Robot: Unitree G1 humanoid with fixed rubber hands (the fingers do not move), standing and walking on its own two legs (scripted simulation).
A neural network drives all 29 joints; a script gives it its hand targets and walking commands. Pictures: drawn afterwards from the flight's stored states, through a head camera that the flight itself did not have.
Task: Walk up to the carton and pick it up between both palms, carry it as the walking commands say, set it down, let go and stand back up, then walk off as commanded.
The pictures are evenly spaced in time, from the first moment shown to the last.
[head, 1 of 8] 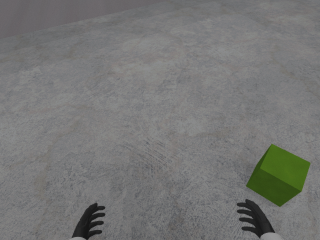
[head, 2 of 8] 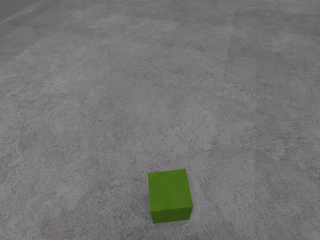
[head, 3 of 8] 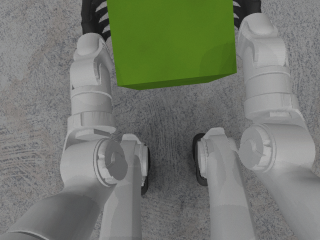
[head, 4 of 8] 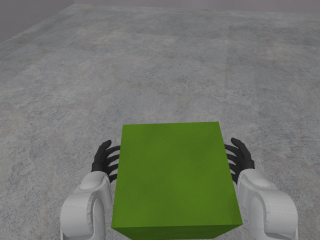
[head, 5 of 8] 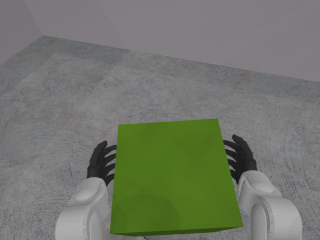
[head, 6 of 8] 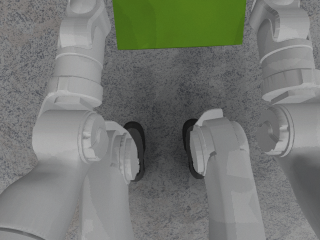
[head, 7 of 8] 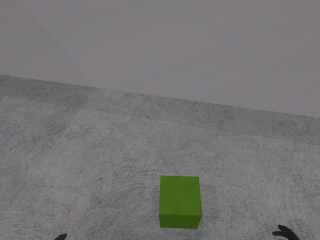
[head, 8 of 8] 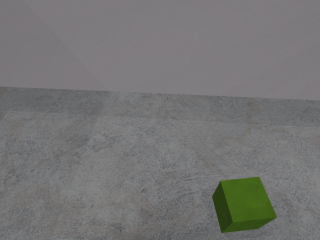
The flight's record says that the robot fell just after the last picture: no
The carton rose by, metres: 0.68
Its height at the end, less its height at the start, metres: +0.00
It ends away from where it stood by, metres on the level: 1.61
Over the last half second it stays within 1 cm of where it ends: yes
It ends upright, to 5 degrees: yes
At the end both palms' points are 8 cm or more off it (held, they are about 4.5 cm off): yes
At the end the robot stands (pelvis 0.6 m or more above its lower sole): yes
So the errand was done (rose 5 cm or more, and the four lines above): yes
